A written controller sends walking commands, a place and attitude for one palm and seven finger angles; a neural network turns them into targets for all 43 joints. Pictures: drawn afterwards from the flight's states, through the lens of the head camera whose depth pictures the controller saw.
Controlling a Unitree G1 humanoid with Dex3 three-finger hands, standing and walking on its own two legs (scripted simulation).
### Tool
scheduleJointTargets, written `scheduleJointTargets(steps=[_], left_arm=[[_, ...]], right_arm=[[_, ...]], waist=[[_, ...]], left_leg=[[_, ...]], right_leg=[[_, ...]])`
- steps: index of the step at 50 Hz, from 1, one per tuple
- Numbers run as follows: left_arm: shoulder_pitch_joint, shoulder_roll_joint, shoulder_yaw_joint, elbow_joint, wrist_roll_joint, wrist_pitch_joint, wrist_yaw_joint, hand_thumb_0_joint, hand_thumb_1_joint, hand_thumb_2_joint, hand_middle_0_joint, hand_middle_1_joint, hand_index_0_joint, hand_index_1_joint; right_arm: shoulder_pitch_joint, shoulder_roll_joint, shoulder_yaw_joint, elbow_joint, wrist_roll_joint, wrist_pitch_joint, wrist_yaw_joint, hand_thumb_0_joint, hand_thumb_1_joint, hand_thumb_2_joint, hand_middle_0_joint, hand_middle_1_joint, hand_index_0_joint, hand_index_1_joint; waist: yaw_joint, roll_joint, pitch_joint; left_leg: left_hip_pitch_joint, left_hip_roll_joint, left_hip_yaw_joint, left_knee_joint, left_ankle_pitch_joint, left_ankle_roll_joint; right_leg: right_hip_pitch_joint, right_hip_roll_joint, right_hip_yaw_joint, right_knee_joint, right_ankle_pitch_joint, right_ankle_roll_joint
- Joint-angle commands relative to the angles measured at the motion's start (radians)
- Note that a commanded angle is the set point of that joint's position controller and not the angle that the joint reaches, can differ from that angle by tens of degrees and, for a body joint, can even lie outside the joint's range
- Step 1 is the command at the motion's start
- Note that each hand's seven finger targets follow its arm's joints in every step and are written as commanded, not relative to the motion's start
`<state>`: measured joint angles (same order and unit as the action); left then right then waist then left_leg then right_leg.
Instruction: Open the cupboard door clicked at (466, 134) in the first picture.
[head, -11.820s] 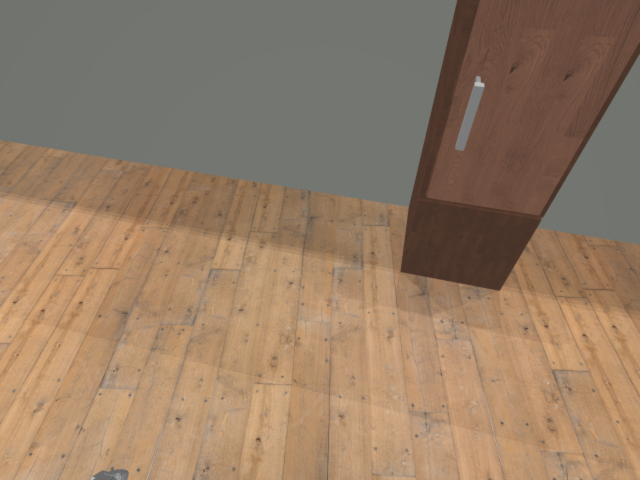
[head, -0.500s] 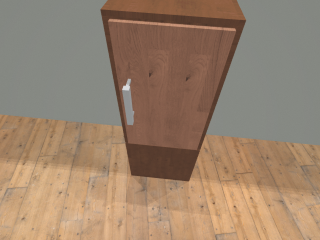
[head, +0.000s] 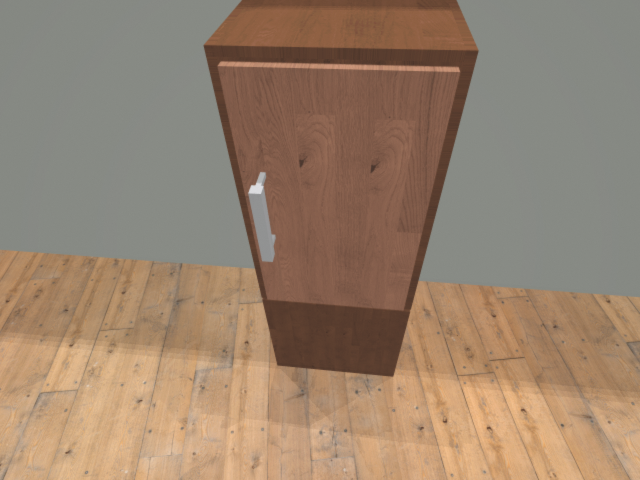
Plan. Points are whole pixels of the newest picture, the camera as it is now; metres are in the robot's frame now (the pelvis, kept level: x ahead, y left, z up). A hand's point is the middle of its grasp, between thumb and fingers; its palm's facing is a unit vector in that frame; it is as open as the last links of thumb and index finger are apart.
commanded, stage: come to a stop and stand still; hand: left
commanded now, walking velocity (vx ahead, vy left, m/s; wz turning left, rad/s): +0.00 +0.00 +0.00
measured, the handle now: (265, 218) +0.57 +0.14 -0.03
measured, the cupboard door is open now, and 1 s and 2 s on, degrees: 0 0 0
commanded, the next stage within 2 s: look again from close up in 0.02 s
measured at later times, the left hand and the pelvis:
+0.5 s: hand out of the picture +0.06 +0.19 -0.16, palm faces -0.01 -0.97 -0.25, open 7.4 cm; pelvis +0.00 -0.01 +0.00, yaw +0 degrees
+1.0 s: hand (178, 429) +0.19 +0.19 -0.02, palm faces +0.06 -1.00 -0.04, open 7.9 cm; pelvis -0.01 -0.01 -0.05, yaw +4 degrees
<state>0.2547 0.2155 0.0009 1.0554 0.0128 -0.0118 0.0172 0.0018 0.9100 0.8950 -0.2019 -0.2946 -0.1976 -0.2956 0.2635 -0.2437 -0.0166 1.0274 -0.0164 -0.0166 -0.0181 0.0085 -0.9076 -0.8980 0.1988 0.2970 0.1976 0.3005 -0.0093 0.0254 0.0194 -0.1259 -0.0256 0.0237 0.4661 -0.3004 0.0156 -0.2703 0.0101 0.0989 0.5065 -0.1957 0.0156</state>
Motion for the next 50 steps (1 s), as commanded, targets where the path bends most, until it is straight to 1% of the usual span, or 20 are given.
scheduleJointTargets(steps=[1,6,9,16,32,35,36,37,38,39,40,41,42,43,44,45,46,47,49,50], left_arm=[[-0.030,0.162,0.035,-0.059,-0.002,-0.020,0.010,0.000,0.900,0.900,-0.200,-0.300,-0.200,-0.300],[-0.045,0.173,0.033,-0.055,-0.003,-0.020,0.009,0.000,0.900,0.900,-0.200,-0.300,-0.200,-0.300],[-0.056,0.171,0.033,-0.050,-0.003,-0.018,0.008,0.000,0.900,0.900,-0.200,-0.300,-0.200,-0.300],[-0.065,0.172,0.032,-0.040,-0.005,-0.020,0.007,0.000,0.900,0.900,-0.200,-0.300,-0.200,-0.300],[-0.053,0.153,0.031,-0.029,-0.004,-0.019,0.008,0.000,0.900,0.900,-0.200,-0.300,-0.200,-0.300],[-0.049,0.149,0.031,-0.028,-0.004,-0.022,0.009,0.000,0.900,0.900,-0.200,-0.300,-0.200,-0.300],[0.109,0.101,0.023,0.020,-0.006,-0.030,0.054,0.000,0.900,0.900,-0.200,-0.300,-0.200,-0.300],[-0.732,0.430,0.292,-1.463,-0.196,-0.252,0.036,0.000,0.877,0.890,-0.202,-0.315,-0.202,-0.315],[-0.147,0.310,0.252,-1.162,-0.125,-0.202,0.047,0.000,0.853,0.880,-0.203,-0.330,-0.203,-0.330],[0.110,0.048,0.131,-0.979,-0.191,-0.095,0.051,0.000,0.830,0.870,-0.205,-0.345,-0.205,-0.345],[0.006,0.019,0.127,-0.939,-0.206,-0.124,0.028,0.000,0.807,0.860,-0.207,-0.360,-0.207,-0.360],[-0.040,0.056,0.164,-0.925,-0.226,-0.195,-0.004,0.000,0.783,0.850,-0.208,-0.375,-0.208,-0.375],[0.058,0.051,0.190,-0.832,-0.239,-0.265,-0.054,0.000,0.760,0.840,-0.210,-0.390,-0.210,-0.390],[0.136,0.015,0.182,-0.781,-0.258,-0.343,-0.111,0.000,0.737,0.830,-0.212,-0.405,-0.212,-0.405],[0.200,0.028,0.212,-0.727,-0.272,-0.417,-0.181,0.000,0.713,0.820,-0.213,-0.420,-0.213,-0.420],[0.185,0.037,0.208,-0.771,-0.281,-0.500,-0.247,0.000,0.690,0.810,-0.215,-0.435,-0.215,-0.435],[0.218,0.039,0.209,-0.769,-0.288,-0.570,-0.313,0.000,0.667,0.800,-0.217,-0.450,-0.217,-0.450],[0.220,0.056,0.215,-0.764,-0.291,-0.630,-0.378,0.000,0.643,0.790,-0.218,-0.465,-0.218,-0.465],[0.166,0.153,0.263,-0.764,-0.296,-0.698,-0.516,0.000,0.597,0.770,-0.222,-0.495,-0.222,-0.495],[0.127,0.178,0.270,-0.831,-0.316,-0.692,-0.571,0.000,0.573,0.760,-0.223,-0.510,-0.223,-0.510]], right_arm=[[0.018,-0.126,-0.027,-0.038,0.002,-0.025,-0.007,0.000,-0.900,-0.900,0.200,0.300,0.200,0.300],[0.009,-0.133,-0.023,-0.021,0.002,-0.023,-0.006,0.000,-0.900,-0.900,0.200,0.300,0.200,0.300],[0.008,-0.129,-0.019,-0.007,0.000,-0.023,-0.006,0.000,-0.900,-0.900,0.200,0.300,0.200,0.300],[0.010,-0.130,-0.016,0.014,0.001,-0.023,-0.006,0.000,-0.900,-0.900,0.200,0.300,0.200,0.300],[0.022,-0.109,-0.015,0.043,0.001,-0.022,-0.007,0.000,-0.900,-0.900,0.200,0.300,0.200,0.300],[0.028,-0.109,-0.015,0.047,0.003,-0.024,-0.009,0.000,-0.900,-0.900,0.200,0.300,0.200,0.300],[-0.069,-0.088,-0.013,-0.014,0.014,-0.025,-0.002,0.000,-0.900,-0.900,0.200,0.300,0.200,0.300],[-0.081,-0.195,-0.030,-0.370,0.061,-0.172,-0.044,0.000,-0.900,-0.900,0.200,0.300,0.200,0.300],[-0.147,-0.133,-0.028,-0.340,0.043,-0.259,-0.088,0.000,-0.900,-0.900,0.200,0.300,0.200,0.300],[-0.161,-0.086,-0.024,-0.336,0.056,-0.293,-0.088,0.000,-0.900,-0.900,0.200,0.300,0.200,0.300],[-0.087,-0.095,-0.020,-0.327,0.061,-0.310,-0.077,0.000,-0.900,-0.900,0.200,0.300,0.200,0.300],[-0.107,-0.122,-0.040,-0.378,0.048,-0.332,-0.068,0.000,-0.900,-0.900,0.200,0.300,0.200,0.300],[-0.082,-0.131,-0.052,-0.394,0.038,-0.342,-0.059,0.000,-0.900,-0.900,0.200,0.300,0.200,0.300],[-0.095,-0.131,-0.055,-0.434,0.030,-0.357,-0.048,0.000,-0.900,-0.900,0.200,0.300,0.200,0.300],[-0.088,-0.130,-0.062,-0.476,0.035,-0.369,-0.027,0.000,-0.900,-0.900,0.200,0.300,0.200,0.300],[-0.085,-0.129,-0.065,-0.511,0.029,-0.378,-0.011,0.000,-0.900,-0.900,0.200,0.300,0.200,0.300],[-0.097,-0.132,-0.070,-0.549,0.024,-0.384,0.000,0.000,-0.900,-0.900,0.200,0.300,0.200,0.300],[-0.104,-0.137,-0.074,-0.575,0.024,-0.386,0.012,0.000,-0.900,-0.900,0.200,0.300,0.200,0.300],[-0.089,-0.158,-0.083,-0.622,0.029,-0.380,0.023,0.000,-0.900,-0.900,0.200,0.300,0.200,0.300],[-0.101,-0.167,-0.083,-0.661,0.036,-0.374,0.022,0.000,-0.900,-0.900,0.200,0.300,0.200,0.300]], waist=[[-0.006,-0.048,0.027],[-0.005,-0.049,0.024],[-0.003,-0.008,0.033],[-0.002,-0.048,0.014],[0.000,-0.039,0.020],[-0.002,-0.042,0.002],[0.056,0.006,-0.062],[-0.057,0.122,-0.483],[0.060,0.232,-0.364],[0.012,0.167,-0.151],[-0.046,0.017,-0.024],[-0.047,-0.074,0.074],[-0.033,-0.182,0.048],[-0.009,-0.226,0.033],[0.033,-0.157,0.008],[0.037,-0.155,-0.076],[0.050,-0.168,-0.108],[0.048,-0.173,-0.135],[0.040,-0.141,-0.189],[0.044,-0.124,-0.252]], left_leg=[[-0.097,0.108,-0.093,-0.114,0.050,0.022],[-0.097,0.107,-0.088,-0.119,0.048,0.016],[-0.102,0.113,-0.093,-0.134,0.053,0.013],[-0.088,0.112,-0.085,-0.127,0.075,0.007],[-0.076,0.114,-0.087,-0.136,0.074,0.007],[-0.066,0.119,-0.087,-0.133,0.103,0.007],[-0.053,0.150,-0.003,0.027,0.143,-0.015],[0.048,0.000,-0.044,-0.098,0.261,-0.008],[0.033,0.009,0.000,-0.077,0.312,-0.003],[-0.124,0.017,-0.021,-0.078,0.183,-0.043],[-0.192,0.016,-0.038,-0.041,0.075,-0.025],[-0.283,0.010,-0.061,0.012,-0.039,-0.012],[-0.343,0.006,-0.048,0.067,-0.108,-0.010],[-0.424,-0.005,-0.043,0.140,-0.139,-0.010],[-0.479,-0.022,-0.030,0.202,-0.148,-0.023],[-0.518,-0.028,-0.018,0.272,-0.140,-0.025],[-0.573,-0.032,-0.008,0.338,-0.142,-0.025],[-0.634,-0.036,-0.007,0.402,-0.138,-0.025],[-0.732,-0.036,-0.007,0.525,-0.130,-0.018],[-0.759,-0.036,-0.007,0.559,-0.122,-0.010]], right_leg=[[0.046,-0.084,0.088,-0.094,0.064,-0.064],[0.060,-0.092,0.091,-0.112,0.057,-0.064],[0.066,-0.088,0.084,-0.112,0.059,-0.065],[0.087,-0.095,0.086,-0.119,0.095,-0.063],[0.086,-0.091,0.081,-0.134,0.078,-0.060],[0.099,-0.093,0.074,-0.123,0.123,-0.061],[0.128,-0.142,0.056,-0.052,0.426,-0.039],[0.245,-0.050,-0.026,-0.014,0.276,-0.054],[0.189,-0.014,-0.070,0.025,0.099,-0.086],[0.058,-0.016,-0.140,-0.004,-0.019,-0.066],[-0.040,-0.017,-0.161,-0.018,-0.050,-0.035],[-0.144,-0.019,-0.160,-0.014,-0.157,-0.024],[-0.210,-0.017,-0.173,0.020,-0.269,-0.019],[-0.268,-0.016,-0.172,0.080,-0.328,-0.019],[-0.288,-0.024,-0.150,0.144,-0.346,-0.037],[-0.314,-0.026,-0.135,0.210,-0.352,-0.040],[-0.343,-0.026,-0.118,0.263,-0.361,-0.044],[-0.372,-0.025,-0.098,0.313,-0.353,-0.049],[-0.411,-0.034,-0.024,0.393,-0.351,-0.063],[-0.419,-0.036,-0.007,0.423,-0.342,-0.061]])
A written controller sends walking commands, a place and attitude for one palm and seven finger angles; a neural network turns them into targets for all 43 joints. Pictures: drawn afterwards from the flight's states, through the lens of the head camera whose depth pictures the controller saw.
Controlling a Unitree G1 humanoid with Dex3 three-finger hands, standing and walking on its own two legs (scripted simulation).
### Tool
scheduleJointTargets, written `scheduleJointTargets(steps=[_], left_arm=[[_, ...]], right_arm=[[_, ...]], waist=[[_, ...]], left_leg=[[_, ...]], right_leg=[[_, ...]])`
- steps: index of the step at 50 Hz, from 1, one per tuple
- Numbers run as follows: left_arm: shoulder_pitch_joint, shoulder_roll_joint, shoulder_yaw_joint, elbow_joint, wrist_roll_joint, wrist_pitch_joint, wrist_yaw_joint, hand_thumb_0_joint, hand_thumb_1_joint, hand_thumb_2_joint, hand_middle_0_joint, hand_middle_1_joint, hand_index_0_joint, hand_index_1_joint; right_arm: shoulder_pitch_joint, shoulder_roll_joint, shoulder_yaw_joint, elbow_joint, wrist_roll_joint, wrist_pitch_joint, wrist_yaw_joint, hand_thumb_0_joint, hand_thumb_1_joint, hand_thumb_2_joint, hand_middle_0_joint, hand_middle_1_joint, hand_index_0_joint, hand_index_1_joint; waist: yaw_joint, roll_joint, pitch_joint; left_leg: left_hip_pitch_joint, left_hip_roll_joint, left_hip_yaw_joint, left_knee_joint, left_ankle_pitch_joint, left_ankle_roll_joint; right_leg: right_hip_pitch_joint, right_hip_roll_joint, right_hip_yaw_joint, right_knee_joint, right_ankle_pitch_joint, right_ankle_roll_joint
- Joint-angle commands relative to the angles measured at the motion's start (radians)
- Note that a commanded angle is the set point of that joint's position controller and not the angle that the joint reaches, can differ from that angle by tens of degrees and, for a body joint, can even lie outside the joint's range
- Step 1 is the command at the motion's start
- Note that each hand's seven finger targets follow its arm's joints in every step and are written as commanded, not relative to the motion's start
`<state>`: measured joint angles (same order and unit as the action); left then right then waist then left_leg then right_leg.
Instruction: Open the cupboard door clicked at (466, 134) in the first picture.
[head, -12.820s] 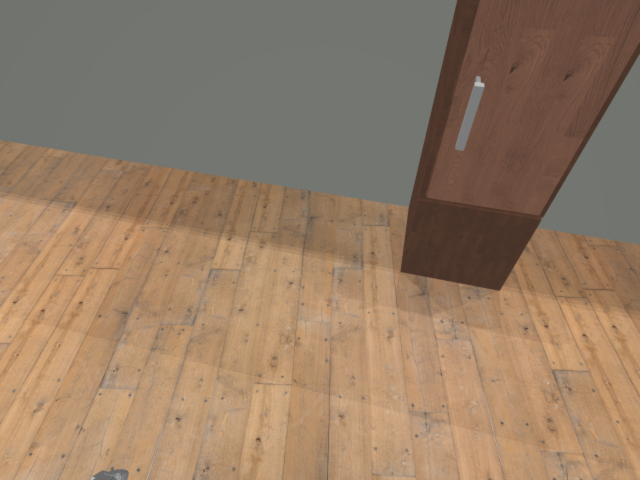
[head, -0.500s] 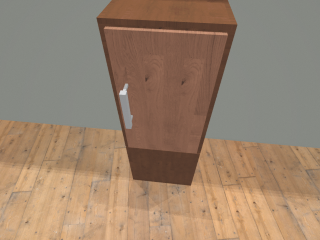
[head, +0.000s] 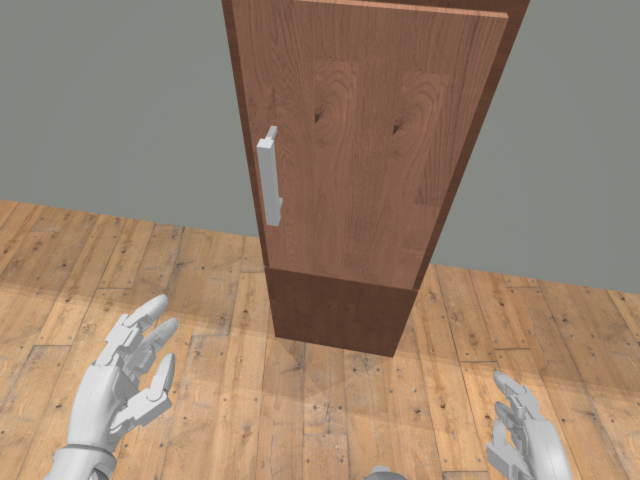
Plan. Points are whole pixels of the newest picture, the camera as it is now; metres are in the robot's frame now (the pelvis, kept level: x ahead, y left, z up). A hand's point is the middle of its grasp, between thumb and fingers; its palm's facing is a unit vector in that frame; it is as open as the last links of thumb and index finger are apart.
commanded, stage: raise the hand with hooked fingers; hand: left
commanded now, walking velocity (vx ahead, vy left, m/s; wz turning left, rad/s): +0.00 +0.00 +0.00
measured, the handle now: (273, 178) +0.59 +0.11 +0.02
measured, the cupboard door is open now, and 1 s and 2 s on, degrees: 0 0 0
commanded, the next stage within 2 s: move the hooked fingers beside the handle in 1.82 s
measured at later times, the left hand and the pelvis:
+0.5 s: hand (133, 399) +0.22 +0.23 +0.00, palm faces -0.14 -0.99 -0.06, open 10.7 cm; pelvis -0.01 +0.01 -0.05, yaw +1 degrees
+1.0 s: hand (107, 366) +0.24 +0.27 +0.02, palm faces -0.12 -0.99 -0.07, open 13.5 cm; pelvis +0.00 +0.02 -0.03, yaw +1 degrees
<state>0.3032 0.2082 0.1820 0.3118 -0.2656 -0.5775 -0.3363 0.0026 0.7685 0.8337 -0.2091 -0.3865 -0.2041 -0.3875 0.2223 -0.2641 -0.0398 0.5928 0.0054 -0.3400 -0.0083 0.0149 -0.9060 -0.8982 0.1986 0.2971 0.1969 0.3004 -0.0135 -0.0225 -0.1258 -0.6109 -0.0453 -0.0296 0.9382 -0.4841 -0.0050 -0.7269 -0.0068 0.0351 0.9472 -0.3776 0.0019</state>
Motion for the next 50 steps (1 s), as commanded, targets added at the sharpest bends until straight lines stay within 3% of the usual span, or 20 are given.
scheduleJointTargets(steps=[1,3,4,7,9,10,13,14,16,19,22,25,27,29,36,39,45,47,50], left_arm=[[0.107,0.200,0.130,-0.128,-0.076,-0.091,-0.246,0.000,0.550,0.750,-0.225,-0.525,-0.225,-0.525],[0.056,0.213,0.161,-0.247,-0.141,0.003,-0.260,0.000,0.503,0.730,-0.228,-0.555,-0.228,-0.555],[-0.021,0.253,0.188,-0.356,-0.158,0.027,-0.250,0.000,0.480,0.720,-0.230,-0.570,-0.230,-0.570],[-0.034,0.219,0.160,-0.535,-0.125,0.081,-0.178,0.000,0.410,0.690,-0.235,-0.615,-0.235,-0.615],[-0.087,0.224,0.131,-0.632,-0.099,0.095,-0.146,0.000,0.363,0.670,-0.238,-0.645,-0.238,-0.645],[-0.045,0.218,0.123,-0.633,-0.075,0.109,-0.137,0.000,0.340,0.660,-0.240,-0.660,-0.240,-0.660],[-0.018,0.215,0.109,-0.576,-0.054,0.153,-0.133,0.000,0.270,0.630,-0.245,-0.705,-0.245,-0.705],[-0.027,0.230,0.130,-0.516,-0.065,0.174,-0.141,0.000,0.247,0.620,-0.247,-0.720,-0.247,-0.720],[-0.004,0.249,0.157,-0.500,-0.070,0.196,-0.149,0.000,0.200,0.600,-0.250,-0.750,-0.250,-0.750],[0.004,0.280,0.206,-0.453,-0.105,0.229,-0.158,0.000,0.130,0.570,-0.255,-0.795,-0.255,-0.795],[-0.011,0.280,0.211,-0.483,-0.120,0.221,-0.154,0.000,0.060,0.540,-0.260,-0.840,-0.260,-0.840],[-0.029,0.284,0.213,-0.475,-0.128,0.204,-0.155,0.000,-0.010,0.510,-0.265,-0.885,-0.265,-0.885],[-0.022,0.279,0.211,-0.424,-0.122,0.200,-0.152,0.000,-0.057,0.490,-0.268,-0.915,-0.268,-0.915],[-0.076,0.297,0.212,-0.410,-0.122,0.196,-0.158,0.000,-0.103,0.470,-0.272,-0.945,-0.272,-0.945],[-0.117,0.352,0.253,-0.407,-0.125,0.194,-0.168,0.000,-0.267,0.400,-0.283,-1.050,-0.283,-1.050],[-0.172,0.377,0.268,-0.387,-0.130,0.197,-0.174,0.000,-0.337,0.370,-0.288,-1.095,-0.288,-1.095],[-0.253,0.407,0.273,-0.335,-0.127,0.220,-0.211,0.000,-0.477,0.310,-0.298,-1.185,-0.298,-1.185],[-0.263,0.401,0.268,-0.305,-0.127,0.231,-0.220,0.000,-0.500,0.300,-0.300,-1.200,-0.300,-1.200],[-0.325,0.440,0.298,-0.276,-0.134,0.241,-0.237,0.000,-0.500,0.300,-0.300,-1.200,-0.300,-1.200]], right_arm=[[-0.062,-0.139,-0.062,-0.259,0.022,-0.042,0.006,0.000,-0.900,-0.900,0.200,0.300,0.200,0.300],[-0.067,-0.139,-0.053,-0.300,0.032,-0.021,-0.010,0.000,-0.900,-0.900,0.200,0.300,0.200,0.300],[-0.066,-0.146,-0.047,-0.307,0.026,-0.012,-0.017,0.000,-0.900,-0.900,0.200,0.300,0.200,0.300],[-0.032,-0.128,-0.045,-0.280,0.020,0.016,-0.023,0.000,-0.900,-0.900,0.200,0.300,0.200,0.300],[-0.027,-0.131,-0.034,-0.261,0.007,0.028,-0.029,0.000,-0.900,-0.900,0.200,0.300,0.200,0.300],[-0.022,-0.125,-0.039,-0.247,0.007,0.034,-0.028,0.000,-0.900,-0.900,0.200,0.300,0.200,0.300],[-0.034,-0.122,-0.032,-0.230,0.018,0.042,-0.031,0.000,-0.900,-0.900,0.200,0.300,0.200,0.300],[-0.046,-0.125,-0.026,-0.225,0.021,0.048,-0.038,0.000,-0.900,-0.900,0.200,0.300,0.200,0.300],[-0.050,-0.126,-0.024,-0.229,0.029,0.051,-0.040,0.000,-0.900,-0.900,0.200,0.300,0.200,0.300],[-0.060,-0.125,-0.013,-0.248,0.031,0.053,-0.047,0.000,-0.900,-0.900,0.200,0.300,0.200,0.300],[-0.050,-0.125,-0.005,-0.255,0.030,0.049,-0.045,0.000,-0.900,-0.900,0.200,0.300,0.200,0.300],[-0.037,-0.129,-0.002,-0.256,0.027,0.042,-0.043,0.000,-0.900,-0.900,0.200,0.300,0.200,0.300],[-0.024,-0.134,-0.005,-0.248,0.031,0.042,-0.043,0.000,-0.900,-0.900,0.200,0.300,0.200,0.300],[-0.023,-0.144,-0.004,-0.252,0.033,0.042,-0.048,0.000,-0.900,-0.900,0.200,0.300,0.200,0.300],[0.009,-0.157,-0.003,-0.257,0.035,0.052,-0.052,0.000,-0.900,-0.900,0.200,0.300,0.200,0.300],[0.014,-0.162,0.000,-0.254,0.033,0.056,-0.055,0.000,-0.900,-0.900,0.200,0.300,0.200,0.300],[0.024,-0.169,0.008,-0.249,0.035,0.065,-0.056,0.000,-0.900,-0.900,0.200,0.300,0.200,0.300],[0.027,-0.169,0.009,-0.251,0.037,0.066,-0.058,0.000,-0.900,-0.900,0.200,0.300,0.200,0.300],[0.029,-0.171,0.013,-0.247,0.034,0.071,-0.059,0.000,-0.900,-0.900,0.200,0.300,0.200,0.300]], waist=[[0.066,-0.074,-0.165],[0.063,-0.029,-0.201],[0.061,0.048,-0.209],[0.029,0.131,-0.254],[0.004,0.126,-0.268],[0.003,0.145,-0.290],[-0.017,0.135,-0.239],[-0.014,0.108,-0.215],[-0.002,0.098,-0.255],[0.020,0.056,-0.260],[0.024,0.053,-0.290],[0.026,0.065,-0.279],[0.011,0.036,-0.227],[0.008,0.054,-0.192],[0.015,0.112,-0.225],[0.007,0.103,-0.211],[0.001,0.154,-0.223],[-0.002,0.133,-0.215],[0.002,0.131,-0.227]], left_leg=[[-0.282,-0.018,0.053,0.105,0.077,0.018],[-0.286,-0.013,0.049,0.121,0.109,0.025],[-0.274,-0.006,0.040,0.141,0.143,0.026],[-0.188,0.018,0.011,0.137,0.270,0.027],[-0.166,0.027,-0.015,0.157,0.355,0.024],[-0.150,0.032,-0.012,0.156,0.358,0.025],[-0.189,0.030,-0.021,0.140,0.257,0.024],[-0.221,0.026,-0.026,0.148,0.237,0.021],[-0.222,0.023,-0.028,0.122,0.184,0.019],[-0.249,0.018,-0.025,0.103,0.167,0.022],[-0.226,0.018,-0.028,0.076,0.183,0.020],[-0.215,0.017,-0.029,0.069,0.202,0.014],[-0.231,0.018,-0.028,0.056,0.153,0.016],[-0.244,0.016,-0.027,0.056,0.126,0.016],[-0.180,0.016,-0.027,0.023,0.164,0.013],[-0.186,0.018,-0.029,0.029,0.182,0.013],[-0.143,0.022,-0.026,0.013,0.201,0.010],[-0.138,0.023,-0.027,0.005,0.200,0.012],[-0.132,0.024,-0.027,0.007,0.221,0.009]], right_leg=[[0.063,-0.018,0.066,-0.008,-0.146,-0.043],[0.066,-0.006,0.058,0.009,-0.106,-0.033],[0.050,0.008,0.052,0.045,-0.071,-0.041],[0.032,0.033,-0.026,0.098,0.131,-0.035],[0.006,0.046,-0.054,0.136,0.201,-0.039],[-0.008,0.040,-0.060,0.127,0.201,-0.033],[-0.040,0.040,-0.079,0.096,0.108,-0.026],[-0.049,0.048,-0.085,0.104,0.080,-0.032],[-0.037,0.036,-0.086,0.082,0.020,-0.025],[0.005,0.037,-0.083,0.062,-0.015,-0.026],[0.027,0.032,-0.094,0.059,-0.001,-0.023],[0.016,0.036,-0.099,0.064,0.014,-0.030],[-0.008,0.033,-0.101,0.043,-0.034,-0.024],[-0.025,0.036,-0.098,0.043,-0.063,-0.032],[0.014,0.035,-0.098,0.026,-0.016,-0.033],[0.017,0.043,-0.102,0.029,0.004,-0.037],[0.032,0.043,-0.097,0.010,0.032,-0.037],[0.036,0.043,-0.099,-0.001,0.037,-0.033],[0.047,0.048,-0.097,0.002,0.056,-0.038]])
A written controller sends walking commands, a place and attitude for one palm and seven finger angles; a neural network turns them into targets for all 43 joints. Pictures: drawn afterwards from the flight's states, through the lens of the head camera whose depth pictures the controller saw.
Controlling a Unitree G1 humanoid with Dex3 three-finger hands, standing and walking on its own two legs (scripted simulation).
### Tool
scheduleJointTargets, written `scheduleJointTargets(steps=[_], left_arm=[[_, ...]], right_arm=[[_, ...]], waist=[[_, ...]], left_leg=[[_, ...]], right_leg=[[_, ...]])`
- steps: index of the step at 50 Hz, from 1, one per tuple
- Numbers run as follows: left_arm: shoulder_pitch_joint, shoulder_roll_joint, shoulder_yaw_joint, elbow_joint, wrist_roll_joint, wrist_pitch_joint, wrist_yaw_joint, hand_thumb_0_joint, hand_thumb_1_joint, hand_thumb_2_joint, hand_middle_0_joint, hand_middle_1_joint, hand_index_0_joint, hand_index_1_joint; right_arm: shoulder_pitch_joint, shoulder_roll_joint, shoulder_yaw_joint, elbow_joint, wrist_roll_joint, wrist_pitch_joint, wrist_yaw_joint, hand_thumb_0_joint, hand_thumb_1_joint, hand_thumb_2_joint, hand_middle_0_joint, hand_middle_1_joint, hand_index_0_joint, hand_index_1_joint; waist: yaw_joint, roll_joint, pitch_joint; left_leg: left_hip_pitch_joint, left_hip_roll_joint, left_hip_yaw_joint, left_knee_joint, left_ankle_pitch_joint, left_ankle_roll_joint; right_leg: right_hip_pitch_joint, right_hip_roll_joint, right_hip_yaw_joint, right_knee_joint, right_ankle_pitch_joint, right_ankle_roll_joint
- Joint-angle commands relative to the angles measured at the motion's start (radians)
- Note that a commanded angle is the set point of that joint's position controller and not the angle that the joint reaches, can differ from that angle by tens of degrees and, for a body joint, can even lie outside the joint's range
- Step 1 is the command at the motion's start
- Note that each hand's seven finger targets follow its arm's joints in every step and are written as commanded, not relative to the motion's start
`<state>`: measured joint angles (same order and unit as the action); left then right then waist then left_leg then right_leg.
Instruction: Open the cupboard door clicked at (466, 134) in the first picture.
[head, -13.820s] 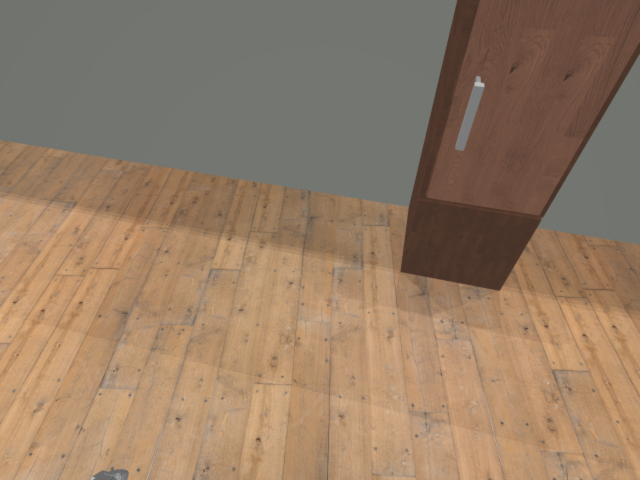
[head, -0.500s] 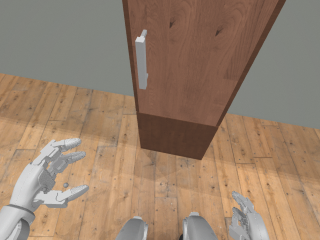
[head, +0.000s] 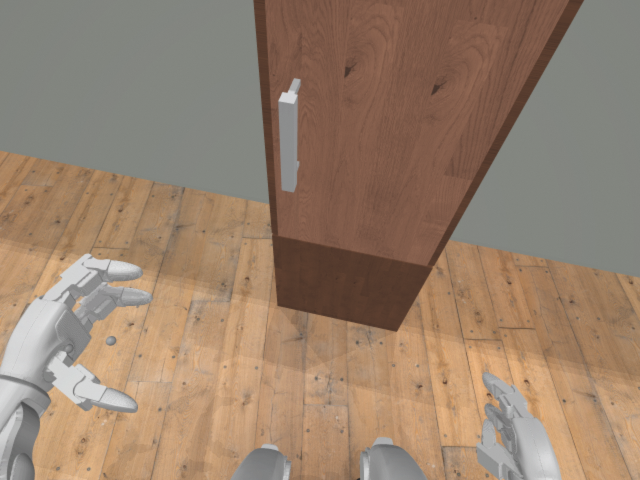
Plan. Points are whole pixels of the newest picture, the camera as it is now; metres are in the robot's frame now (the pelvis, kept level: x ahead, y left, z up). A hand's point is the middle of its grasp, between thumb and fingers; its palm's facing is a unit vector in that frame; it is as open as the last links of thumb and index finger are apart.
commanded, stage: raise the hand with hooked fingers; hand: left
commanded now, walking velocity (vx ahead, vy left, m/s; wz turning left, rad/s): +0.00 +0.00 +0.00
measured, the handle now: (292, 138) +0.60 +0.09 +0.05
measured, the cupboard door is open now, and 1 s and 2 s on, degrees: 0 0 0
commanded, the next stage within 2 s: move the hooked fingers beside the handle in 0.82 s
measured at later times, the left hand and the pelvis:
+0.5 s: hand (106, 296) +0.29 +0.26 +0.07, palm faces -0.15 -0.99 -0.05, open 14.0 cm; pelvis +0.01 +0.00 +0.01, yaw -1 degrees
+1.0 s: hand (101, 303) +0.29 +0.26 +0.07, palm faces -0.14 -0.99 -0.04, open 14.0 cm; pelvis +0.00 +0.00 +0.00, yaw -1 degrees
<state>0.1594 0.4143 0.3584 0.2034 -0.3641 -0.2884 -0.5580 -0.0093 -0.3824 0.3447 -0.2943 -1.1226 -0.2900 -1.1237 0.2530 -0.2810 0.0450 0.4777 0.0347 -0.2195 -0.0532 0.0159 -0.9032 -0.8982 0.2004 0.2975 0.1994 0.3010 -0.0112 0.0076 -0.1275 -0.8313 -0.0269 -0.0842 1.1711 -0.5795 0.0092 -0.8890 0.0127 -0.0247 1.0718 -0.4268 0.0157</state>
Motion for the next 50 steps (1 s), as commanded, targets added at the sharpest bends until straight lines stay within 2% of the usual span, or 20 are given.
scheduleJointTargets(steps=[1,3,5,8,11,14,16,18,20,25,26,29,33,38,40,43,44,46,48,50], left_arm=[[-0.173,0.232,0.125,-0.144,-0.038,-0.044,-0.022,0.000,-0.500,0.300,-0.300,-1.200,-0.300,-1.200],[-0.200,0.244,0.137,-0.126,-0.041,-0.043,-0.029,0.000,-0.500,0.300,-0.300,-1.200,-0.300,-1.200],[-0.239,0.271,0.155,-0.107,-0.047,-0.041,-0.047,0.000,-0.500,0.300,-0.300,-1.200,-0.300,-1.200],[-0.250,0.264,0.152,-0.067,-0.048,-0.036,-0.060,0.000,-0.500,0.300,-0.300,-1.200,-0.300,-1.200],[-0.291,0.301,0.180,-0.050,-0.053,-0.037,-0.078,0.000,-0.500,0.300,-0.300,-1.200,-0.300,-1.200],[-0.324,0.315,0.188,0.002,-0.059,-0.032,-0.089,0.000,-0.500,0.300,-0.300,-1.200,-0.300,-1.200],[-0.354,0.328,0.192,0.016,-0.052,-0.031,-0.096,0.000,-0.500,0.300,-0.300,-1.200,-0.300,-1.200],[-0.323,0.301,0.174,0.020,-0.059,-0.027,-0.102,0.000,-0.500,0.300,-0.300,-1.200,-0.300,-1.200],[-0.318,0.317,0.186,0.011,-0.060,-0.030,-0.110,0.000,-0.500,0.300,-0.300,-1.200,-0.300,-1.200],[-0.312,0.337,0.213,0.001,-0.065,-0.041,-0.094,0.000,-0.500,0.300,-0.300,-1.200,-0.300,-1.200],[-0.302,0.312,0.198,0.007,-0.067,-0.044,-0.093,0.000,-0.500,0.300,-0.300,-1.200,-0.300,-1.200],[-0.334,0.333,0.206,-0.010,-0.065,-0.050,-0.086,0.000,-0.500,0.300,-0.300,-1.200,-0.300,-1.200],[-0.321,0.309,0.185,-0.001,-0.059,-0.047,-0.091,0.000,-0.500,0.300,-0.300,-1.200,-0.300,-1.200],[-0.334,0.318,0.186,-0.006,-0.058,-0.050,-0.093,0.000,-0.500,0.300,-0.300,-1.200,-0.300,-1.200],[-0.353,0.330,0.195,-0.002,-0.062,-0.051,-0.098,0.000,-0.500,0.300,-0.300,-1.200,-0.300,-1.200],[-0.339,0.310,0.176,-0.004,-0.057,-0.051,-0.098,0.000,-0.500,0.300,-0.300,-1.200,-0.300,-1.200],[-0.365,0.325,0.182,-0.011,-0.059,-0.051,-0.099,0.000,-0.500,0.300,-0.300,-1.200,-0.300,-1.200],[-0.339,0.307,0.176,0.008,-0.060,-0.045,-0.101,0.000,-0.500,0.300,-0.300,-1.200,-0.300,-1.200],[-0.431,0.287,0.137,0.022,-0.048,-0.042,-0.093,0.000,-0.500,0.300,-0.300,-1.200,-0.300,-1.200],[-0.542,0.276,0.099,-0.005,-0.040,-0.049,-0.087,0.000,-0.500,0.300,-0.300,-1.200,-0.300,-1.200]], right_arm=[[0.002,-0.152,-0.073,-0.132,0.006,-0.048,-0.015,0.000,-0.900,-0.900,0.200,0.300,0.200,0.300],[0.001,-0.152,-0.071,-0.132,0.006,-0.045,-0.016,0.000,-0.900,-0.900,0.200,0.300,0.200,0.300],[0.001,-0.153,-0.068,-0.126,0.003,-0.041,-0.016,0.000,-0.900,-0.900,0.200,0.300,0.200,0.300],[0.006,-0.155,-0.070,-0.127,0.007,-0.037,-0.017,0.000,-0.900,-0.900,0.200,0.300,0.200,0.300],[0.014,-0.156,-0.071,-0.125,0.005,-0.035,-0.018,0.000,-0.900,-0.900,0.200,0.300,0.200,0.300],[0.018,-0.162,-0.069,-0.121,0.005,-0.030,-0.019,0.000,-0.900,-0.900,0.200,0.300,0.200,0.300],[0.022,-0.163,-0.069,-0.118,0.007,-0.022,-0.021,0.000,-0.900,-0.900,0.200,0.300,0.200,0.300],[0.023,-0.161,-0.072,-0.127,0.009,-0.021,-0.018,0.000,-0.900,-0.900,0.200,0.300,0.200,0.300],[0.028,-0.161,-0.073,-0.130,0.006,-0.021,-0.014,0.000,-0.900,-0.900,0.200,0.300,0.200,0.300],[0.032,-0.161,-0.075,-0.134,0.002,-0.014,-0.008,0.000,-0.900,-0.900,0.200,0.300,0.200,0.300],[0.031,-0.159,-0.076,-0.135,0.004,-0.014,-0.008,0.000,-0.900,-0.900,0.200,0.300,0.200,0.300],[0.032,-0.162,-0.074,-0.138,0.001,-0.012,-0.009,0.000,-0.900,-0.900,0.200,0.300,0.200,0.300],[0.026,-0.159,-0.073,-0.139,0.005,-0.009,-0.009,0.000,-0.900,-0.900,0.200,0.300,0.200,0.300],[0.019,-0.158,-0.069,-0.141,0.006,-0.007,-0.012,0.000,-0.900,-0.900,0.200,0.300,0.200,0.300],[0.021,-0.160,-0.069,-0.137,0.003,-0.005,-0.016,0.000,-0.900,-0.900,0.200,0.300,0.200,0.300],[0.018,-0.157,-0.070,-0.139,0.008,-0.006,-0.016,0.000,-0.900,-0.900,0.200,0.300,0.200,0.300],[0.016,-0.160,-0.066,-0.139,0.004,-0.009,-0.017,0.000,-0.900,-0.900,0.200,0.300,0.200,0.300],[0.019,-0.156,-0.068,-0.137,0.007,-0.008,-0.017,0.000,-0.900,-0.900,0.200,0.300,0.200,0.300],[0.019,-0.161,-0.064,-0.124,0.008,-0.006,-0.023,0.000,-0.900,-0.900,0.200,0.300,0.200,0.300],[0.021,-0.159,-0.065,-0.108,0.006,-0.011,-0.032,0.000,-0.900,-0.900,0.200,0.300,0.200,0.300]], waist=[[-0.002,0.094,-0.233],[-0.001,0.071,-0.233],[0.004,0.097,-0.250],[0.000,0.079,-0.238],[0.007,0.086,-0.285],[0.004,0.062,-0.251],[0.003,0.088,-0.268],[0.004,0.068,-0.266],[0.011,0.071,-0.295],[0.013,0.074,-0.282],[0.010,0.082,-0.271],[0.006,0.085,-0.273],[0.001,0.091,-0.264],[0.003,0.103,-0.267],[-0.002,0.072,-0.269],[-0.003,0.091,-0.263],[0.002,0.111,-0.260],[-0.003,0.093,-0.256],[-0.023,0.083,-0.232],[-0.031,0.131,-0.255]], left_leg=[[0.082,0.004,0.036,-0.221,0.308,0.000],[0.075,0.004,0.035,-0.225,0.312,0.001],[0.080,0.005,0.039,-0.216,0.343,-0.002],[0.075,0.005,0.043,-0.221,0.341,0.000],[0.092,0.007,0.045,-0.217,0.382,0.000],[0.065,0.007,0.045,-0.214,0.375,0.001],[0.075,0.008,0.049,-0.223,0.359,0.001],[0.079,0.006,0.050,-0.231,0.359,0.003],[0.085,0.007,0.053,-0.223,0.394,0.003],[0.078,0.009,0.052,-0.225,0.399,-0.001],[0.082,0.007,0.052,-0.230,0.392,-0.002],[0.072,0.007,0.053,-0.222,0.380,0.001],[0.068,0.006,0.054,-0.232,0.340,0.003],[0.079,0.006,0.048,-0.239,0.317,0.001],[0.071,0.007,0.047,-0.227,0.330,0.002],[0.082,0.007,0.047,-0.235,0.320,0.002],[0.081,0.006,0.041,-0.229,0.335,-0.002],[0.090,0.007,0.045,-0.235,0.326,-0.002],[0.072,0.010,0.038,-0.235,0.287,0.000],[0.110,0.012,0.029,-0.230,0.290,-0.008]], right_leg=[[0.220,0.025,-0.030,-0.133,0.103,-0.048],[0.232,0.024,-0.030,-0.136,0.110,-0.046],[0.242,0.026,-0.024,-0.129,0.140,-0.052],[0.240,0.022,-0.022,-0.138,0.142,-0.047],[0.266,0.023,-0.017,-0.130,0.182,-0.050],[0.260,0.029,-0.016,-0.132,0.171,-0.054],[0.259,0.022,-0.011,-0.138,0.159,-0.050],[0.268,0.021,-0.010,-0.150,0.162,-0.047],[0.283,0.023,-0.007,-0.140,0.196,-0.051],[0.268,0.027,-0.013,-0.134,0.198,-0.051],[0.265,0.024,-0.015,-0.137,0.193,-0.049],[0.264,0.029,-0.009,-0.135,0.181,-0.053],[0.265,0.021,-0.005,-0.151,0.153,-0.047],[0.254,0.023,-0.009,-0.151,0.124,-0.049],[0.254,0.027,-0.009,-0.145,0.138,-0.051],[0.245,0.024,-0.010,-0.150,0.128,-0.048],[0.237,0.030,-0.013,-0.137,0.132,-0.057],[0.242,0.026,-0.013,-0.149,0.134,-0.051],[0.204,0.025,-0.018,-0.147,0.101,-0.048],[0.173,0.024,-0.020,-0.133,0.098,-0.053]])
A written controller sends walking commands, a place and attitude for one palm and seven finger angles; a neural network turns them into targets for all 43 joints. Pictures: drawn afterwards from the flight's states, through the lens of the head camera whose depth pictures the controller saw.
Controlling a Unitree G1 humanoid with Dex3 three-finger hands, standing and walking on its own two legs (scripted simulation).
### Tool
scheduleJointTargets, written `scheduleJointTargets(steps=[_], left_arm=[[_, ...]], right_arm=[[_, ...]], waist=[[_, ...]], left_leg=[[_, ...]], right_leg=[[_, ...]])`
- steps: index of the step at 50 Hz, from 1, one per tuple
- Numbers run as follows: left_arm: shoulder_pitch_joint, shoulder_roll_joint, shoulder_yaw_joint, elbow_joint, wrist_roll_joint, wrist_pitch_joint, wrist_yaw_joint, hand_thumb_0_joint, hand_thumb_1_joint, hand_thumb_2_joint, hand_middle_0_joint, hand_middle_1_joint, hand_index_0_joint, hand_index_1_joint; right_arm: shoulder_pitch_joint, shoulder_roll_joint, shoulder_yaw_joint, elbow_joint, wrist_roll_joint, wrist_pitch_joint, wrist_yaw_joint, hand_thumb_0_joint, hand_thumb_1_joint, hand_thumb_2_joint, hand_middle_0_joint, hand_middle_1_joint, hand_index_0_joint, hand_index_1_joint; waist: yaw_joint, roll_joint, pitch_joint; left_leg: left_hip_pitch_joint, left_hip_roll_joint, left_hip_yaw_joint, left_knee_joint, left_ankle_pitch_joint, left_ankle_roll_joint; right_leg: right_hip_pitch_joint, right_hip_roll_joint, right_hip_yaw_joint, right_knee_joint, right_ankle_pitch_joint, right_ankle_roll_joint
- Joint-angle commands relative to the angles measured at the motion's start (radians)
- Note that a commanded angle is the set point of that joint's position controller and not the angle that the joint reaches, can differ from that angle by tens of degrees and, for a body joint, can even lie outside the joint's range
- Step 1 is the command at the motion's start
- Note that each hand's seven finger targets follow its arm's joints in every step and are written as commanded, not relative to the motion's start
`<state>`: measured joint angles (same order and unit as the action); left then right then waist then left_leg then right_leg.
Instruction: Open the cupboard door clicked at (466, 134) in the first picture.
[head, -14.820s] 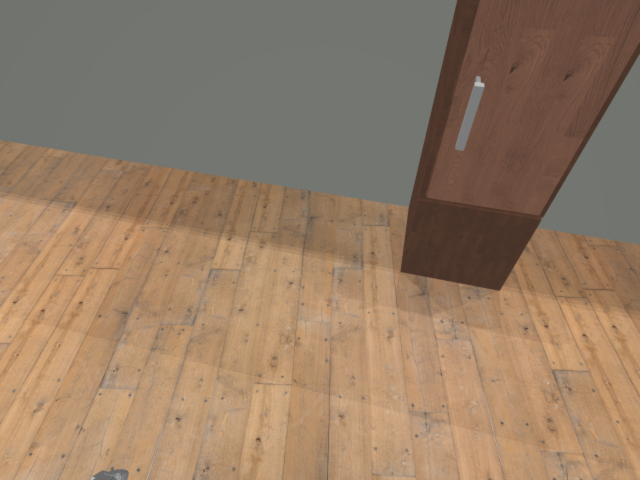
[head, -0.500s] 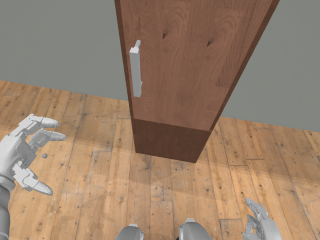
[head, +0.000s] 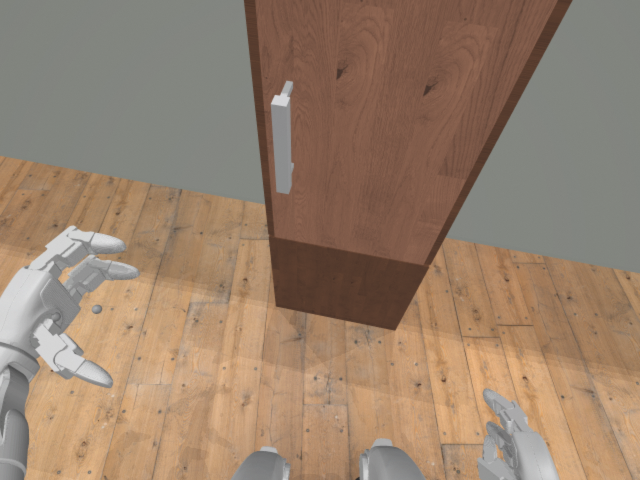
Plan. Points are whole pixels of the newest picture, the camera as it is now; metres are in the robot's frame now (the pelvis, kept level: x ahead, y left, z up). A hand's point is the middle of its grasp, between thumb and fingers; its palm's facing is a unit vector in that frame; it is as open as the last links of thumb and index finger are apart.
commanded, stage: move the hooked fingers beside the handle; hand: left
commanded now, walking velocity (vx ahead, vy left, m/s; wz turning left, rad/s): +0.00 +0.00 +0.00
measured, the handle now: (285, 141) +0.60 +0.09 +0.05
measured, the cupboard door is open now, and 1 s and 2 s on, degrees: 0 0 0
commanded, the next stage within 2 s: none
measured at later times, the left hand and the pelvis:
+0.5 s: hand (164, 243) +0.38 +0.22 +0.06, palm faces -0.16 -0.99 -0.02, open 14.0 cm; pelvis +0.00 +0.00 +0.00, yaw -1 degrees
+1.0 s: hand (197, 199) +0.46 +0.20 +0.06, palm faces -0.17 -0.99 -0.01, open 14.0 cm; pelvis +0.00 +0.00 -0.01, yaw -1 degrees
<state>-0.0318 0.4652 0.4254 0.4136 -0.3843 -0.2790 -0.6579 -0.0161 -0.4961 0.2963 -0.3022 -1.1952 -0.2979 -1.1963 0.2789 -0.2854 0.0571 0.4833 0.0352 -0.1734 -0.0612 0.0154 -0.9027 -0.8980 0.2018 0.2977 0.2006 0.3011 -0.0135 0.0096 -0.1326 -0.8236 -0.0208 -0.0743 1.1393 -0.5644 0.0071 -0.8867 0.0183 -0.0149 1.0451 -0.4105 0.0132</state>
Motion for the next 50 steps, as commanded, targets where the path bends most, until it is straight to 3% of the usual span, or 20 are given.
scheduleJointTargets(steps=[1,2,4,9,14,17,18,21,24,28,30,31,35,36,39,40,42,45,46,50], left_arm=[[-0.318,0.195,0.015,-0.182,-0.018,-0.053,0.015,0.000,-0.500,0.300,-0.300,-1.200,-0.300,-1.200],[-0.331,0.207,0.019,-0.163,-0.007,-0.049,0.024,0.000,-0.500,0.300,-0.300,-1.200,-0.300,-1.200],[-0.407,0.238,0.026,-0.157,0.009,-0.051,0.038,0.000,-0.500,0.300,-0.300,-1.200,-0.300,-1.200],[-0.441,0.260,0.042,-0.107,0.033,-0.041,0.074,0.000,-0.500,0.300,-0.300,-1.200,-0.300,-1.200],[-0.482,0.261,0.046,-0.050,0.045,-0.045,0.095,0.000,-0.500,0.300,-0.300,-1.200,-0.300,-1.200],[-0.497,0.240,0.029,-0.003,0.057,-0.044,0.102,0.000,-0.500,0.300,-0.300,-1.200,-0.300,-1.200],[-0.530,0.221,0.008,0.005,0.063,-0.045,0.104,0.000,-0.500,0.300,-0.300,-1.200,-0.300,-1.200],[-0.602,0.244,0.019,0.053,0.072,-0.059,0.110,0.000,-0.500,0.300,-0.300,-1.200,-0.300,-1.200],[-0.686,0.222,-0.016,0.053,0.080,-0.077,0.117,0.000,-0.500,0.300,-0.300,-1.200,-0.300,-1.200],[-0.759,0.282,0.032,0.135,0.101,-0.089,0.137,0.000,-0.500,0.300,-0.300,-1.200,-0.300,-1.200],[-0.782,0.312,0.047,0.144,0.110,-0.101,0.132,0.000,-0.500,0.300,-0.300,-1.200,-0.300,-1.200],[-0.778,0.288,0.031,0.169,0.111,-0.098,0.132,0.000,-0.500,0.300,-0.300,-1.200,-0.300,-1.200],[-0.804,0.306,0.045,0.221,0.115,-0.100,0.127,0.000,-0.500,0.300,-0.300,-1.200,-0.300,-1.200],[-0.812,0.302,0.039,0.255,0.120,-0.097,0.126,0.000,-0.500,0.300,-0.300,-1.200,-0.300,-1.200],[-0.913,0.277,0.008,0.263,0.121,-0.110,0.125,0.000,-0.500,0.300,-0.300,-1.200,-0.300,-1.200],[-0.917,0.315,0.032,0.278,0.130,-0.113,0.128,0.000,-0.500,0.300,-0.300,-1.200,-0.300,-1.200],[-0.955,0.289,0.006,0.293,0.138,-0.119,0.132,0.000,-0.500,0.300,-0.300,-1.200,-0.300,-1.200],[-1.048,0.301,-0.006,0.360,0.156,-0.124,0.141,0.000,-0.500,0.300,-0.300,-1.200,-0.300,-1.200],[-1.079,0.296,-0.013,0.362,0.164,-0.128,0.148,0.000,-0.500,0.300,-0.300,-1.200,-0.300,-1.200],[-1.121,0.328,0.008,0.397,0.177,-0.139,0.164,0.000,-0.500,0.300,-0.300,-1.200,-0.300,-1.200]], right_arm=[[0.001,-0.152,-0.078,-0.116,0.006,-0.059,-0.024,0.000,-0.900,-0.900,0.200,0.300,0.200,0.300],[0.005,-0.157,-0.079,-0.110,0.007,-0.057,-0.027,0.000,-0.900,-0.900,0.200,0.300,0.200,0.300],[0.007,-0.160,-0.076,-0.099,0.003,-0.053,-0.031,0.000,-0.900,-0.900,0.200,0.300,0.200,0.300],[0.013,-0.155,-0.071,-0.107,0.001,-0.032,-0.025,0.000,-0.900,-0.900,0.200,0.300,0.200,0.300],[0.028,-0.152,-0.071,-0.105,0.000,-0.009,-0.016,0.000,-0.900,-0.900,0.200,0.300,0.200,0.300],[0.043,-0.150,-0.073,-0.094,0.001,0.008,-0.009,0.000,-0.900,-0.900,0.200,0.300,0.200,0.300],[0.045,-0.150,-0.074,-0.092,0.001,0.012,-0.009,0.000,-0.900,-0.900,0.200,0.300,0.200,0.300],[0.059,-0.155,-0.076,-0.079,0.000,0.027,-0.009,0.000,-0.900,-0.900,0.200,0.300,0.200,0.300],[0.065,-0.153,-0.077,-0.073,-0.001,0.037,-0.007,0.000,-0.900,-0.900,0.200,0.300,0.200,0.300],[0.089,-0.155,-0.078,-0.043,-0.005,0.059,-0.008,0.000,-0.900,-0.900,0.200,0.300,0.200,0.300],[0.096,-0.153,-0.078,-0.040,-0.007,0.068,-0.006,0.000,-0.900,-0.900,0.200,0.300,0.200,0.300],[0.098,-0.149,-0.077,-0.038,-0.007,0.073,-0.003,0.000,-0.900,-0.900,0.200,0.300,0.200,0.300],[0.114,-0.154,-0.079,-0.030,-0.010,0.090,0.002,0.000,-0.900,-0.900,0.200,0.300,0.200,0.300],[0.117,-0.155,-0.079,-0.027,-0.008,0.096,0.003,0.000,-0.900,-0.900,0.200,0.300,0.200,0.300],[0.125,-0.155,-0.080,-0.023,-0.009,0.102,0.004,0.000,-0.900,-0.900,0.200,0.300,0.200,0.300],[0.135,-0.162,-0.082,-0.014,-0.010,0.109,0.004,0.000,-0.900,-0.900,0.200,0.300,0.200,0.300],[0.139,-0.158,-0.081,-0.008,-0.012,0.114,0.006,0.000,-0.900,-0.900,0.200,0.300,0.200,0.300],[0.149,-0.162,-0.078,0.007,-0.013,0.124,0.005,0.000,-0.900,-0.900,0.200,0.300,0.200,0.300],[0.155,-0.162,-0.077,0.012,-0.016,0.127,0.007,0.000,-0.900,-0.900,0.200,0.300,0.200,0.300],[0.173,-0.165,-0.076,0.022,-0.021,0.140,0.010,0.000,-0.900,-0.900,0.200,0.300,0.200,0.300]], waist=[[-0.028,0.113,-0.244],[-0.030,0.085,-0.242],[-0.031,0.098,-0.253],[-0.013,0.097,-0.298],[-0.015,0.069,-0.325],[-0.022,0.070,-0.322],[-0.037,0.065,-0.316],[-0.041,0.044,-0.324],[-0.050,0.090,-0.340],[-0.056,0.040,-0.377],[-0.043,0.088,-0.417],[-0.051,0.075,-0.407],[-0.053,0.067,-0.426],[-0.061,0.057,-0.403],[-0.079,0.084,-0.404],[-0.073,0.059,-0.426],[-0.084,0.073,-0.432],[-0.102,0.074,-0.396],[-0.107,0.099,-0.409],[-0.110,0.095,-0.463]], left_leg=[[0.107,0.002,0.020,-0.204,0.268,-0.005],[0.090,0.004,0.022,-0.203,0.255,-0.001],[0.082,0.003,0.018,-0.194,0.268,-0.004],[0.080,0.003,0.025,-0.202,0.304,-0.007],[0.063,0.006,0.034,-0.199,0.329,-0.004],[0.058,0.008,0.041,-0.204,0.333,-0.006],[0.048,0.007,0.047,-0.199,0.320,-0.001],[0.033,0.009,0.046,-0.193,0.303,0.002],[0.058,0.008,0.044,-0.186,0.328,0.001],[0.013,0.009,0.054,-0.171,0.310,0.010],[0.027,0.008,0.056,-0.165,0.361,0.006],[0.025,0.009,0.060,-0.163,0.367,0.009],[0.012,0.013,0.065,-0.152,0.392,0.010],[-0.003,0.014,0.065,-0.152,0.378,0.011],[0.016,0.013,0.060,-0.145,0.380,0.012],[0.018,0.017,0.056,-0.144,0.387,0.010],[0.015,0.016,0.056,-0.140,0.379,0.011],[-0.003,0.018,0.050,-0.135,0.338,0.012],[0.014,0.018,0.046,-0.134,0.348,0.010],[0.024,0.018,0.044,-0.119,0.383,0.009]], right_leg=[[0.171,0.016,-0.030,-0.115,0.077,-0.050],[0.172,0.014,-0.029,-0.118,0.070,-0.047],[0.169,0.016,-0.029,-0.102,0.074,-0.054],[0.207,0.011,-0.026,-0.100,0.105,-0.055],[0.236,0.009,-0.015,-0.099,0.148,-0.052],[0.230,0.004,-0.012,-0.105,0.168,-0.046],[0.221,0.003,-0.008,-0.107,0.165,-0.043],[0.221,0.004,-0.003,-0.103,0.159,-0.044],[0.202,0.007,-0.003,-0.093,0.174,-0.050],[0.242,0.002,0.014,-0.097,0.189,-0.039],[0.265,0.003,0.017,-0.081,0.242,-0.046],[0.263,0.003,0.016,-0.083,0.256,-0.042],[0.274,0.006,0.020,-0.076,0.295,-0.042],[0.258,0.006,0.018,-0.077,0.285,-0.041],[0.227,0.009,0.014,-0.070,0.278,-0.045],[0.234,0.008,0.015,-0.070,0.284,-0.043],[0.221,0.006,0.015,-0.068,0.279,-0.041],[0.179,0.008,0.012,-0.067,0.237,-0.042],[0.164,0.007,0.010,-0.063,0.236,-0.043],[0.172,0.009,0.010,-0.053,0.266,-0.043]])
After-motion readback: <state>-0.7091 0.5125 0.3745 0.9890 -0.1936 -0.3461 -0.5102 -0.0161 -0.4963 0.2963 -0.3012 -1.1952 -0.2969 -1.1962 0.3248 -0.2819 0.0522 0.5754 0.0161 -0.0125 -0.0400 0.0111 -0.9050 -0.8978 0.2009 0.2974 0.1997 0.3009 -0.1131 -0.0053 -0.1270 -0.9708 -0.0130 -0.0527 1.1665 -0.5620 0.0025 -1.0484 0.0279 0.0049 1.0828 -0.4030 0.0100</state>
